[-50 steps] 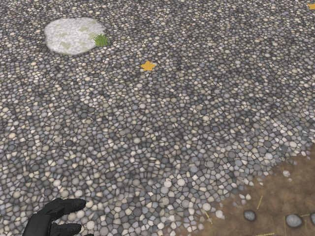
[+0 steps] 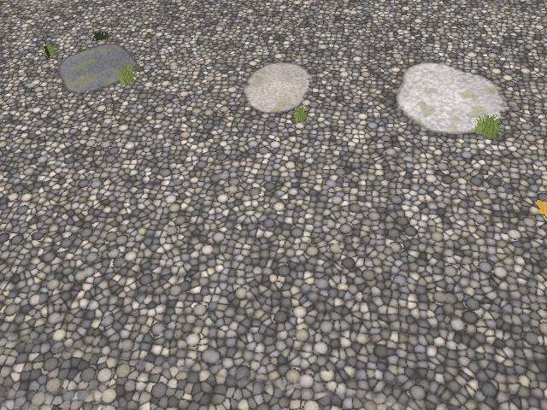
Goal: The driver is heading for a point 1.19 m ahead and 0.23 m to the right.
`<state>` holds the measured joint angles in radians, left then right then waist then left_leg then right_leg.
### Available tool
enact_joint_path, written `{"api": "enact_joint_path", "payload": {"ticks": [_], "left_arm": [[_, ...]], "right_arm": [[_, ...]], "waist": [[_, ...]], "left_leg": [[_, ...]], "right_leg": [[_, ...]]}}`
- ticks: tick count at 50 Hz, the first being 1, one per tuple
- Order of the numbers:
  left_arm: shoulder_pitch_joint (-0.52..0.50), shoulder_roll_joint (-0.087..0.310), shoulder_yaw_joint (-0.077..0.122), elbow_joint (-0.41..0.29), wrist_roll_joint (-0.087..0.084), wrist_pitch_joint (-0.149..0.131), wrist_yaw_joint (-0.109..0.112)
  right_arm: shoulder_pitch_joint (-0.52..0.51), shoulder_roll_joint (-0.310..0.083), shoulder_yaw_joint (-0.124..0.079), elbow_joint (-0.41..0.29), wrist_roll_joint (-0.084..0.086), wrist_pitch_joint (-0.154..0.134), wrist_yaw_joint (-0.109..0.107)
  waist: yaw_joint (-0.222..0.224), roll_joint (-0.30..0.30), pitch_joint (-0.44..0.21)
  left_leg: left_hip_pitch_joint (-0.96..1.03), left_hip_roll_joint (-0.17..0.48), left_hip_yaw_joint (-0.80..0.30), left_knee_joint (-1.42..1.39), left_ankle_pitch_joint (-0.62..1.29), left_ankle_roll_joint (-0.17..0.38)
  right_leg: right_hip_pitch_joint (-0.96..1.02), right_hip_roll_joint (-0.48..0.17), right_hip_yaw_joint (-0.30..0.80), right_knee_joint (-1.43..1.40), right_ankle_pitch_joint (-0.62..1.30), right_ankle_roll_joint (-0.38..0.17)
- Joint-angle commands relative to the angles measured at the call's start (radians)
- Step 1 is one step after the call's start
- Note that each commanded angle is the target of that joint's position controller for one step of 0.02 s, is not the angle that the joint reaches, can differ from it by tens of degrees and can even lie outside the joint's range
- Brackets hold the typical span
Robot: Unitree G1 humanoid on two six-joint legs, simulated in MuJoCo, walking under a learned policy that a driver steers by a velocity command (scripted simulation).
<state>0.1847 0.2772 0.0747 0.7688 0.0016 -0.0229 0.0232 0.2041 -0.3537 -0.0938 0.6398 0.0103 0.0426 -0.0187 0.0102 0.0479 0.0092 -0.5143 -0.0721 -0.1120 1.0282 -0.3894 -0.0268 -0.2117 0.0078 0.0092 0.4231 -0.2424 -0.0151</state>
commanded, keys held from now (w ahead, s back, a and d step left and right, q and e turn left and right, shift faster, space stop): w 0.02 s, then w+e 0.88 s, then w+q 0.10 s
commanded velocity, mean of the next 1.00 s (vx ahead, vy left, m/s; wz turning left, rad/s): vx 0.43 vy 0.00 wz -0.31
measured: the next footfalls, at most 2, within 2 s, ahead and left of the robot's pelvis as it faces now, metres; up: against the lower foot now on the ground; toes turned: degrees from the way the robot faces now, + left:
left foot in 0.26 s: +0.13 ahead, +0.16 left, +0.00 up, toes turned -2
right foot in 0.74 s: +0.41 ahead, -0.14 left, +0.00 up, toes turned -20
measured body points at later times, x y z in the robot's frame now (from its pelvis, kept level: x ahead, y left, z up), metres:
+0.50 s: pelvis +0.14 +0.05 +0.00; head +0.16 +0.06 +0.45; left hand +0.30 +0.31 -0.11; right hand +0.16 -0.23 -0.11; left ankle +0.09 +0.16 -0.74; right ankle +0.18 -0.12 -0.66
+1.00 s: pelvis +0.39 -0.07 +0.00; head +0.42 -0.10 +0.45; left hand +0.59 +0.14 -0.10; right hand +0.44 -0.39 -0.09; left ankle +0.55 +0.07 -0.66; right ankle +0.37 -0.13 -0.74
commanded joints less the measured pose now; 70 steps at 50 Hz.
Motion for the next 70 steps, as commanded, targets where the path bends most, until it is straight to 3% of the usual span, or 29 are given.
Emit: {"api": "enact_joint_path", "payload": {"ticks": [1, 8, 12, 13, 14, 15, 16, 17, 20, 30, 34, 36, 37, 38, 39, 40, 41, 43, 47, 54, 59, 62, 64, 65, 66, 67, 68, 69, 70], "left_arm": [[0.015, 0.138, 0.024, -0.054, -0.004, -0.024, 0.012], [0.098, 0.205, 0.033, -0.022, -0.025, -0.032, -0.018], [0.106, 0.173, 0.019, -0.011, -0.037, -0.025, -0.030], [0.086, 0.112, 0.000, -0.018, -0.027, -0.031, -0.034], [0.061, 0.005, -0.031, -0.055, -0.009, -0.042, -0.037], [0.077, 0.059, -0.016, -0.087, -0.038, -0.056, -0.026], [0.080, 0.142, 0.009, -0.074, -0.052, -0.055, -0.022], [0.079, 0.151, 0.017, -0.064, -0.052, -0.050, -0.027], [0.069, 0.102, 0.015, -0.048, -0.034, -0.033, -0.032], [-0.154, 0.027, -0.020, -0.156, -0.024, -0.024, -0.080], [-0.185, 0.068, -0.006, -0.199, -0.026, -0.022, -0.099], [-0.028, 0.134, 0.030, -0.175, -0.029, -0.012, -0.094], [0.135, 0.189, 0.062, -0.136, -0.031, -0.005, -0.080], [0.251, 0.267, 0.085, -0.110, -0.035, 0.010, -0.055], [0.191, 0.346, 0.086, -0.146, -0.034, -0.006, -0.057], [0.208, 0.250, 0.061, -0.156, -0.026, -0.019, -0.062], [0.176, 0.206, 0.048, -0.141, -0.020, -0.032, -0.062], [0.050, 0.148, 0.028, -0.154, -0.019, -0.042, -0.060], [0.010, 0.129, 0.018, -0.148, -0.005, -0.056, -0.044], [0.106, 0.157, 0.008, -0.066, -0.005, -0.066, -0.030], [0.168, 0.173, 0.011, -0.007, -0.004, -0.052, -0.029], [0.158, 0.187, 0.016, 0.002, -0.005, -0.034, -0.019], [0.131, 0.207, 0.020, -0.009, 0.000, -0.021, -0.008], [0.109, 0.203, 0.015, -0.022, 0.000, -0.017, 0.001], [0.176, 0.139, -0.009, -0.064, 0.017, -0.035, 0.002], [0.217, 0.075, -0.036, -0.062, 0.024, -0.063, -0.015], [0.146, 0.166, -0.018, -0.078, -0.008, -0.090, -0.035], [0.054, 0.171, -0.019, -0.113, -0.034, -0.106, -0.045], [0.009, 0.157, -0.023, -0.128, -0.019, -0.114, -0.044]], "right_arm": [[-0.045, -0.052, -0.013, -0.078, 0.003, -0.032, 0.010], [-0.131, -0.001, 0.018, -0.093, 0.005, -0.101, 0.028], [0.028, -0.046, -0.008, -0.040, 0.021, -0.115, 0.024], [0.132, -0.069, -0.019, -0.023, 0.016, -0.115, 0.011], [0.262, -0.149, -0.036, -0.015, -0.012, -0.113, -0.005], [0.297, -0.204, -0.053, 0.005, -0.026, -0.113, 0.006], [0.238, -0.118, -0.028, -0.001, -0.018, -0.125, 0.015], [0.183, -0.059, -0.009, -0.003, -0.009, -0.133, 0.019], [0.098, -0.007, 0.006, 0.007, -0.015, -0.145, 0.020], [0.139, -0.075, -0.021, 0.087, -0.005, -0.142, -0.001], [0.154, -0.118, -0.032, 0.112, 0.009, -0.119, -0.003], [0.146, -0.151, -0.039, 0.109, 0.015, -0.100, -0.009], [0.137, -0.148, -0.033, 0.101, 0.020, -0.099, -0.012], [0.176, -0.075, -0.006, 0.080, -0.011, -0.108, -0.012], [0.242, 0.030, 0.033, 0.018, -0.018, -0.139, -0.002], [0.119, -0.080, 0.012, 0.006, 0.017, -0.173, 0.012], [0.049, -0.093, 0.010, -0.021, 0.042, -0.186, 0.017], [0.031, -0.079, 0.009, -0.002, -0.009, -0.186, 0.001], [0.104, -0.052, 0.013, 0.028, -0.022, -0.142, 0.009], [-0.123, 0.003, 0.043, -0.013, 0.001, -0.144, 0.029], [-0.219, -0.002, 0.046, -0.057, 0.014, -0.151, 0.064], [-0.192, -0.010, 0.042, -0.072, 0.011, -0.150, 0.083], [-0.040, -0.064, 0.013, -0.043, 0.004, -0.142, 0.078], [0.102, -0.109, -0.010, -0.018, 0.004, -0.139, 0.069], [0.232, -0.213, -0.037, -0.010, -0.008, -0.134, 0.057], [0.251, -0.187, -0.031, -0.002, 0.010, -0.135, 0.057], [0.248, -0.106, -0.008, -0.002, 0.013, -0.128, 0.052], [0.194, -0.090, -0.004, -0.014, 0.006, -0.122, 0.046], [0.136, -0.085, -0.001, -0.024, 0.002, -0.118, 0.045]], "waist": [[0.031, -0.183, 0.013], [0.061, -0.208, 0.048], [-0.041, -0.169, 0.008], [-0.100, -0.145, -0.047], [-0.150, 0.078, -0.157], [-0.135, 0.225, -0.155], [-0.117, 0.145, -0.070], [-0.090, 0.148, 0.000], [-0.045, 0.094, 0.072], [-0.078, 0.008, 0.123], [-0.047, 0.028, 0.081], [0.051, 0.059, -0.042], [0.142, 0.038, -0.129], [0.155, -0.130, -0.218], [0.039, -0.324, -0.367], [0.121, -0.167, -0.379], [0.108, -0.141, -0.226], [0.016, -0.019, -0.072], [-0.044, -0.074, -0.053], [0.067, -0.097, 0.028], [0.102, -0.079, 0.077], [0.066, -0.099, 0.040], [-0.023, -0.126, -0.081], [-0.106, -0.107, -0.163], [-0.115, 0.052, -0.309], [-0.088, 0.219, -0.412], [-0.127, 0.108, -0.351], [-0.123, 0.038, -0.222], [-0.087, -0.061, -0.114]], "left_leg": [[-0.232, 0.059, 0.008, 0.064, 0.068, -0.025], [0.065, 0.076, 0.131, -0.389, 0.078, -0.023], [0.425, 0.058, 0.133, -0.629, 0.223, 0.028], [0.600, 0.131, 0.063, -0.636, 0.203, 0.051], [0.818, 0.368, -0.218, -0.680, 0.097, 0.125], [0.738, 0.512, -0.488, -0.780, -0.120, 0.241], [0.668, 0.476, -0.451, -0.808, -0.235, 0.246], [0.623, 0.422, -0.350, -0.829, -0.210, 0.213], [0.509, 0.337, -0.100, -0.883, 0.110, 0.167], [0.484, 0.339, 0.228, -0.917, 0.427, 0.168], [0.592, 0.359, 0.293, -0.780, 0.827, 0.138], [0.599, 0.344, 0.320, -0.520, 1.145, 0.115], [0.480, 0.310, 0.343, -0.297, 1.097, 0.082], [0.197, 0.247, 0.328, 0.032, 0.510, 0.039], [-0.166, 0.024, 0.159, 0.377, -0.214, -0.013], [-0.259, 0.068, -0.017, 0.425, -0.166, 0.008], [-0.305, 0.108, 0.002, 0.374, -0.077, 0.030], [-0.191, 0.187, 0.014, 0.189, 0.049, 0.035], [-0.073, 0.212, 0.046, 0.070, 0.141, -0.016], [-0.088, 0.184, 0.098, -0.352, 0.572, -0.004], [-0.209, 0.148, 0.089, -0.466, 0.483, 0.050], [-0.162, 0.096, 0.123, -0.491, 0.335, 0.097], [0.065, 0.018, 0.189, -0.485, 0.271, 0.140], [0.299, 0.025, 0.154, -0.521, 0.347, 0.180], [0.706, 0.262, -0.216, -0.500, 0.374, 0.319], [0.929, 0.423, -0.672, -0.641, 0.277, 0.459], [0.920, 0.390, -0.619, -0.679, 0.136, 0.401], [0.793, 0.357, -0.488, -0.699, 0.138, 0.360], [0.631, 0.318, -0.401, -0.727, 0.226, 0.337]], "right_leg": [[0.162, -0.246, 0.278, -0.253, -0.236, -0.162], [0.032, -0.217, 0.208, -0.254, -0.065, -0.188], [-0.107, -0.197, 0.239, -0.139, -0.081, -0.143], [-0.206, -0.139, 0.195, -0.007, -0.096, -0.092], [-0.410, -0.022, 0.074, 0.348, -0.228, -0.012], [-0.547, 0.002, 0.072, 0.576, -0.341, -0.002], [-0.588, -0.053, 0.130, 0.695, -0.282, -0.014], [-0.616, -0.067, 0.128, 0.723, -0.196, -0.021], [-0.577, -0.107, 0.117, 0.706, -0.009, -0.005], [-0.495, -0.098, -0.002, 0.302, 0.271, 0.005], [-0.394, -0.032, -0.083, 0.221, 0.149, -0.070], [-0.165, 0.054, -0.134, 0.216, 0.066, -0.122], [0.098, 0.084, -0.119, 0.160, 0.115, -0.163], [0.406, -0.078, 0.151, 0.152, 0.113, -0.221], [0.640, -0.331, 0.804, -0.036, -0.167, -0.439], [0.623, -0.333, 0.831, -0.144, -0.237, -0.392], [0.501, -0.301, 0.680, -0.152, -0.182, -0.343], [0.205, -0.202, 0.453, -0.158, 0.066, -0.273], [0.007, -0.165, 0.296, -0.215, 0.318, -0.287], [0.037, -0.129, 0.114, -0.266, 0.269, -0.195], [0.266, -0.220, 0.101, -0.229, 0.338, -0.188], [0.356, -0.237, 0.058, -0.122, 0.647, -0.158], [0.351, -0.207, 0.012, 0.093, 1.021, -0.129], [0.237, -0.174, -0.025, 0.298, 1.006, -0.093], [-0.121, -0.081, -0.063, 0.673, 0.629, -0.030], [-0.422, 0.104, 0.033, 0.935, -0.276, 0.020], [-0.541, 0.032, 0.143, 0.993, -0.263, 0.005], [-0.578, -0.016, 0.129, 0.950, -0.194, -0.004], [-0.564, -0.049, 0.106, 0.849, -0.144, -0.005]]}}
Keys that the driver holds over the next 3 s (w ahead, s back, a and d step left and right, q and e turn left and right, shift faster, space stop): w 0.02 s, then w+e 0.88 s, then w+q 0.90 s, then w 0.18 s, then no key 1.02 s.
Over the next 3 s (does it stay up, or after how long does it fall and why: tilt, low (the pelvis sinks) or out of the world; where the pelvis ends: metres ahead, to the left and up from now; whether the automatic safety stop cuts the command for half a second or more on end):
stays up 1.16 -0.21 -0.01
